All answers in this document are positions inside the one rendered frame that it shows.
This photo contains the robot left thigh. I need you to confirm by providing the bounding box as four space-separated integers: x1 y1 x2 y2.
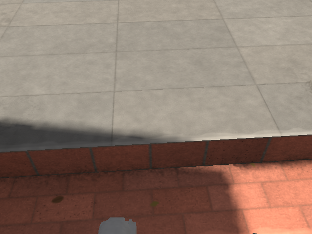
98 217 137 234

